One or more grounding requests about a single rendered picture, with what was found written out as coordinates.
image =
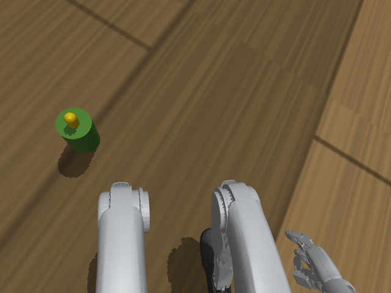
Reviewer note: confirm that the right robot hand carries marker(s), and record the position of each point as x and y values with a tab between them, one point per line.
322	269

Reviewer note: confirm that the right robot arm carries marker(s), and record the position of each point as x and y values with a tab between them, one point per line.
338	285

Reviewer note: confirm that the bottle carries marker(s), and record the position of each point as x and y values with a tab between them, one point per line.
77	128

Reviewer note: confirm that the right robot foot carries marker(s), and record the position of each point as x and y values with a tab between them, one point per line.
207	257

